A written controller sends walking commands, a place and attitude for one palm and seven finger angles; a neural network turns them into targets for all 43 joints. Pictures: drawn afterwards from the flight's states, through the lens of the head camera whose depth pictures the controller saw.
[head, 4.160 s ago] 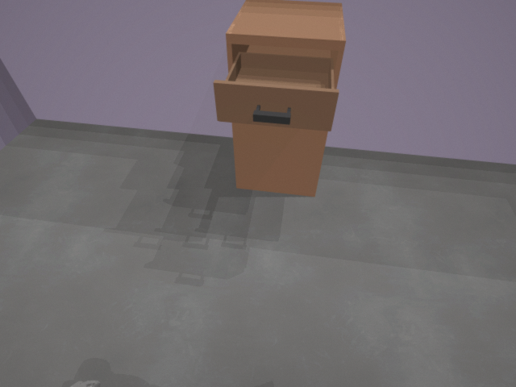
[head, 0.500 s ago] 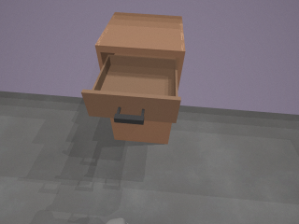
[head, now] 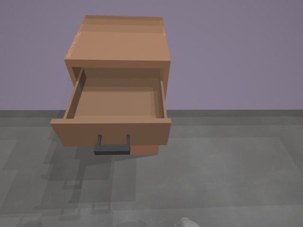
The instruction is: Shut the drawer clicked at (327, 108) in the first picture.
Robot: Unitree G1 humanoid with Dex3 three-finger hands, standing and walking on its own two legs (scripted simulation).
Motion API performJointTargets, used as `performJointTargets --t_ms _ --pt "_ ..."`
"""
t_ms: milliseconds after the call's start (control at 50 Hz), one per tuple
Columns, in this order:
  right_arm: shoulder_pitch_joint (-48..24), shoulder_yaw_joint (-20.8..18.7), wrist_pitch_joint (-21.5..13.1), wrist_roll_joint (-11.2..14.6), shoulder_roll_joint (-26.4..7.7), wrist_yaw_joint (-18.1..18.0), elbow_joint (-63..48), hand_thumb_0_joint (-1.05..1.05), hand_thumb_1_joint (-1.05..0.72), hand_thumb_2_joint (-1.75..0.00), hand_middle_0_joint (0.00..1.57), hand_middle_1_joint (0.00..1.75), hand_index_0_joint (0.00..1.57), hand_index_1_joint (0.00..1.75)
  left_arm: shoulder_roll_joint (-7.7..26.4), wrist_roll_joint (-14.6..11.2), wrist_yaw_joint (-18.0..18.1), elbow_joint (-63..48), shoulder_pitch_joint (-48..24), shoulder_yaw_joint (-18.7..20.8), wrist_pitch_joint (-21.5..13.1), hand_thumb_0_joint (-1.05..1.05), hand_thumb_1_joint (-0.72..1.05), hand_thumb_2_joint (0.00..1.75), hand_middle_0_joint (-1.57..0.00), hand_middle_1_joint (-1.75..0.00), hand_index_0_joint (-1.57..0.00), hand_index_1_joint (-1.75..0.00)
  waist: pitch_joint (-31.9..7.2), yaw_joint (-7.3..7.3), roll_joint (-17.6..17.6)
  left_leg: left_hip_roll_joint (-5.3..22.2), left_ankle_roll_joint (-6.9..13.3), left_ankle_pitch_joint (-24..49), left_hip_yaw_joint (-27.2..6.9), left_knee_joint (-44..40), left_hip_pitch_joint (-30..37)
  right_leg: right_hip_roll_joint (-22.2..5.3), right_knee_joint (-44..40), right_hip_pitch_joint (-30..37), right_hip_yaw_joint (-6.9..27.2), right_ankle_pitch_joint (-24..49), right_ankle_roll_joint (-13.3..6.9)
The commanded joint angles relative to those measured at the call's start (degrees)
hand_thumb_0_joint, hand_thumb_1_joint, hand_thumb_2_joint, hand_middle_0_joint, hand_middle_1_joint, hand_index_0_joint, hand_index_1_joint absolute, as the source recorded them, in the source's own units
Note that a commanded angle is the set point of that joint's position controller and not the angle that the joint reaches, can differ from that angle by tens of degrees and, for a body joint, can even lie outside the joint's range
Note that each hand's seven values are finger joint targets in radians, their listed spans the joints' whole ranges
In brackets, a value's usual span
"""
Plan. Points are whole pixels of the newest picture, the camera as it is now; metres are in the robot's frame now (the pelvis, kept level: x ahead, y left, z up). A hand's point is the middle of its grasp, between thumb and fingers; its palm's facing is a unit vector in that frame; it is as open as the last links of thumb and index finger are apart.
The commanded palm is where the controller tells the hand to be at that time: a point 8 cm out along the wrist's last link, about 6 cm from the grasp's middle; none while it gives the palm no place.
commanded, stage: take the last steps up to it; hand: left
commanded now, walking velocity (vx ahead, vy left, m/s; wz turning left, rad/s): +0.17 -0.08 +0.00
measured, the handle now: (113, 143) +0.39 +0.14 -0.07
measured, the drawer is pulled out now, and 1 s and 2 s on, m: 0.30 0.30 0.30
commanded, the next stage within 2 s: come to a stop and stand still in 0.04 s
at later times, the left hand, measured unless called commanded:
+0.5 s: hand out of the picture +0.12 +0.15 -0.18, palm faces +0.08 -0.97 -0.23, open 7.3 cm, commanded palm none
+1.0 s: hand out of the picture +0.03 +0.14 -0.18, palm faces +0.04 -0.98 -0.21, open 7.3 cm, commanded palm none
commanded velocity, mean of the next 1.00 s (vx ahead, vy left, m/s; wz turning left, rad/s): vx -0.05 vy -0.01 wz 0.00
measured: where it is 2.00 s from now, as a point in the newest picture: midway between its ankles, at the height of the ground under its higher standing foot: outside the picture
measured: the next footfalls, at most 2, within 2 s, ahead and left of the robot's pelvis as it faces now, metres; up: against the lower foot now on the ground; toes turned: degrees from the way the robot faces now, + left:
right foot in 0.10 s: +0.15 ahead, -0.14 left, +0.00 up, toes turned -7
left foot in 0.56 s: +0.13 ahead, +0.06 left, +0.00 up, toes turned +3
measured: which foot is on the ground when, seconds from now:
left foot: down 0.00-0.10, up 0.12-0.54, down 0.56-1.00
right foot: up 0.00-0.08, down 0.10-0.58, up 0.60-0.98, down 1.00-1.00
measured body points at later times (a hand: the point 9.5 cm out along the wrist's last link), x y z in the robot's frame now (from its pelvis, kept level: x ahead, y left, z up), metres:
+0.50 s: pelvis +0.08 -0.04 -0.01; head +0.10 -0.04 +0.44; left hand +0.12 +0.20 -0.16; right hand +0.17 -0.28 -0.16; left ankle +0.10 +0.08 -0.71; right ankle +0.11 -0.14 -0.74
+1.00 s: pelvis +0.04 -0.04 -0.01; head +0.06 -0.04 +0.44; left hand +0.03 +0.20 -0.17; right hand +0.07 -0.27 -0.16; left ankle +0.09 +0.08 -0.74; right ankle -0.01 -0.15 -0.75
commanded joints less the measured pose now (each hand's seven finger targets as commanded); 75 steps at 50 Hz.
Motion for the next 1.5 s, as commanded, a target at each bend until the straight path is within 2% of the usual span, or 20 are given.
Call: performJointTargets --t_ms 0,60,80,100,120,160,200,380,500,520,560,580,640,760,920,980,1040,1120,1260,1480 --pt "2.2 -2.4 -0.1 -0.4 -10.6 -0.3 -1.9 0.0 -0.9 -0.9 0.2 0.3 0.2 0.3 -0.5 0.1 -0.2 -3.1 -1.3 -0.4 -1.3 0.0 0.9 0.9 -0.2 -0.3 -0.2 -0.3 4.9 -0.18 9.6 15.2 8.3 9.3 -9.2 -4.5 -5.5 2.2 -8.7 5.3 -2.3 -1.5 -0.7" --pt "2.1 -1.9 0.0 0.3 -9.0 0.0 -1.3 0.0 -0.9 -0.9 0.2 0.3 0.2 0.3 3.4 0.3 0.4 1.1 10.8 0.6 -2.8 0.0 0.9 0.9 -0.2 -0.3 -0.2 -0.3 -2.8 5.35 2.1 9.3 3.9 9.5 -4.6 13.4 -11.6 2.6 -18.9 27.9 -1.2 4.2 -2.3" --pt "4.2 -1.1 -0.2 0.9 -5.3 0.5 -1.9 0.0 -0.9 -0.9 0.2 0.3 0.2 0.3 8.9 0.5 1.0 3.1 16.9 1.8 -3.6 0.0 0.9 0.9 -0.2 -0.3 -0.2 -0.3 -8.9 6.8 -11.0 3.2 1.2 -6.6 0.3 28.5 -23.6 -10.4 -21.4 40.8 13.2 10.2 -6.3" --pt "2.0 -0.5 0.4 1.3 -5.8 0.2 -3.8 0.0 -0.9 -0.9 0.2 0.3 0.2 0.3 12.3 -0.5 1.2 3.2 19.9 1.8 -3.3 0.0 0.9 0.9 -0.2 -0.3 -0.2 -0.3 -10.4 7.25 -13.8 -0.2 0.6 -22.3 -3.8 41.7 -27.8 -17.1 -26.1 39.6 22.1 19.4 -10.6" --pt "0.2 -0.9 1.3 1.3 -6.5 -0.1 -4.3 0.0 -0.9 -0.9 0.2 0.3 0.2 0.3 11.0 -0.8 1.7 3.2 18.0 1.5 -3.6 0.0 0.9 0.9 -0.2 -0.3 -0.2 -0.3 -10.8 6.46 -15.6 0.9 1.0 -20.9 -8.3 47.1 -26.8 -16.3 -27.6 34.6 22.1 24.6 -11.1" --pt "-0.6 -0.8 1.3 1.2 -5.3 -0.5 -2.3 0.0 -0.9 -0.9 0.2 0.3 0.2 0.3 5.1 -0.7 2.3 0.9 8.2 -0.2 -3.5 0.0 0.9 0.9 -0.2 -0.3 -0.2 -0.3 -4.2 2.86 -2.2 3.7 -0.5 -12.9 -9.8 47.6 -24.7 -13.1 -25.6 25.8 12.8 35.5 -11.0" --pt "1.6 0.1 2.8 1.3 -3.4 -0.8 -0.7 0.0 -0.9 -0.9 0.2 0.3 0.2 0.3 3.3 -0.3 2.8 -0.2 3.6 -1.2 -3.5 0.0 0.9 0.9 -0.2 -0.3 -0.2 -0.3 -2.8 -0.15 -0.2 3.8 -2.0 -9.9 -9.7 39.4 -18.1 -10.6 -25.7 18.0 5.4 40.8 -9.3" --pt "-8.1 -1.5 5.8 1.2 -7.7 -0.2 -6.8 0.0 -0.9 -0.9 0.2 0.3 0.2 0.3 8.0 0.3 3.9 -2.1 5.2 0.9 -0.6 0.0 0.9 0.9 -0.2 -0.3 -0.2 -0.3 -2.7 2.91 -5.1 0.2 -2.9 -10.8 -10.4 33.2 -20.5 -13.4 -24.4 20.3 9.0 37.4 -13.2" --pt "-6.7 -1.1 4.5 1.4 -7.1 -0.1 -7.1 0.0 -0.9 -0.9 0.2 0.3 0.2 0.3 8.0 0.1 3.4 -2.3 3.4 0.7 0.4 0.0 0.9 0.9 -0.2 -0.3 -0.2 -0.3 -4.2 0.57 -5.6 -0.9 -1.6 2.7 -8.0 8.6 -5.4 -7.8 -20.7 14.7 7.0 17.3 -7.7" --pt "-6.4 -1.1 3.8 1.4 -8.3 -0.1 -6.7 0.0 -0.9 -0.9 0.2 0.3 0.2 0.3 6.2 -0.2 3.2 -2.1 4.3 0.1 0.6 0.0 0.9 0.9 -0.2 -0.3 -0.2 -0.3 -3.9 0.82 -1.4 1.8 -0.6 7.3 -10.2 3.9 -0.8 -4.2 -17.9 11.0 5.6 7.2 -4.8" --pt "-11.2 -1.0 3.3 0.5 -14.0 -0.2 -9.0 0.0 -0.9 -0.9 0.2 0.3 0.2 0.3 1.9 -0.6 3.1 -2.0 7.0 -1.0 1.0 0.0 0.9 0.9 -0.2 -0.3 -0.2 -0.3 -1.5 3.02 14.9 16.9 7.5 15.1 -25.4 -3.9 -12.2 4.1 -8.8 12.7 0.2 -14.0 0.1" --pt "-13.4 -0.5 2.9 0.5 -12.7 -0.8 -9.1 0.0 -0.9 -0.9 0.2 0.3 0.2 0.3 2.7 -0.2 3.3 -0.8 6.5 -1.0 1.6 0.0 0.9 0.9 -0.2 -0.3 -0.2 -0.3 -0.7 2.48 16.1 15.9 8.1 8.8 -27.0 -8.2 -14.8 5.0 -2.4 13.4 2.7 -17.3 0.4" --pt "-16.2 0.1 2.7 0.6 -12.2 -1.8 -8.2 0.0 -0.9 -0.9 0.2 0.3 0.2 0.3 3.0 -0.1 2.4 2.3 9.8 -1.0 1.8 0.0 0.9 0.9 -0.2 -0.3 -0.2 -0.3 0.2 3.98 10.4 13.8 8.3 5.5 -22.6 -7.4 -11.8 5.0 4.0 10.3 6.3 -13.3 0.6" --pt "-10.1 -0.9 2.9 0.8 -12.5 -2.3 -5.3 0.0 -0.9 -0.9 0.2 0.3 0.2 0.3 2.8 0.2 2.0 2.9 10.0 -1.0 2.2 0.0 0.9 0.9 -0.2 -0.3 -0.2 -0.3 -1.1 1.21 8.9 13.8 8.4 9.2 -21.1 -6.5 -3.2 4.9 3.9 6.8 5.5 -13.6 1.9" --pt "-8.0 -1.7 3.2 0.9 -12.3 -1.4 -2.6 0.0 -0.9 -0.9 0.2 0.3 0.2 0.3 0.3 -0.3 2.2 5.4 13.6 -2.1 1.3 0.0 0.9 0.9 -0.2 -0.3 -0.2 -0.3 -2.4 1.89 10.2 10.0 6.3 0.7 -20.7 -4.8 -6.6 5.8 -19.6 19.0 1.8 -6.9 0.1" --pt "-7.1 -0.6 3.2 1.6 -7.8 -0.9 -1.8 0.0 -0.9 -0.9 0.2 0.3 0.2 0.3 2.9 -0.3 2.8 6.8 14.1 -2.4 0.0 0.0 0.9 0.9 -0.2 -0.3 -0.2 -0.3 0.3 1.62 3.5 3.1 0.6 -2.3 -13.8 0.6 -11.6 -0.6 -30.0 22.0 8.7 -4.9 -2.2" --pt "-6.9 0.7 3.6 1.0 -6.1 -0.6 -0.7 0.0 -0.9 -0.9 0.2 0.3 0.2 0.3 2.5 -0.7 3.0 6.5 10.2 -3.1 -1.2 0.0 0.9 0.9 -0.2 -0.3 -0.2 -0.3 5.8 0.79 -9.2 1.4 -0.3 4.3 -10.8 4.5 -8.1 -2.4 -34.3 13.2 10.7 -3.1 -3.5" --pt "-3.3 1.2 3.5 1.1 -6.2 -0.7 2.0 0.0 -0.9 -0.9 0.2 0.3 0.2 0.3 1.6 -1.2 3.3 6.6 11.3 -3.2 -1.2 0.0 0.9 0.9 -0.2 -0.3 -0.2 -0.3 6.3 0.86 -1.3 2.8 -0.5 9.3 -11.3 4.1 -6.5 0.2 -33.0 14.8 8.0 -2.1 -2.8" --pt "-0.5 1.5 3.7 1.0 -4.4 -1.3 3.0 0.0 -0.9 -0.9 0.2 0.3 0.2 0.3 -0.1 -1.3 3.6 6.9 13.4 -2.8 -1.1 0.0 0.9 0.9 -0.2 -0.3 -0.2 -0.3 8.7 1.32 1.2 2.9 -0.9 9.4 -10.5 6.0 -8.2 0.1 -33.2 15.0 7.9 -1.0 -2.6" --pt "-1.8 1.5 3.1 1.5 -3.7 -2.5 2.2 0.0 -0.9 -0.9 0.2 0.3 0.2 0.3 -1.6 -1.1 4.3 8.1 17.9 -2.5 -1.2 0.0 0.9 0.9 -0.2 -0.3 -0.2 -0.3 2.9 2.2 0.3 2.6 -0.3 14.3 -9.2 9.1 -7.3 0.4 -26.7 23.4 6.1 29.0 0.5"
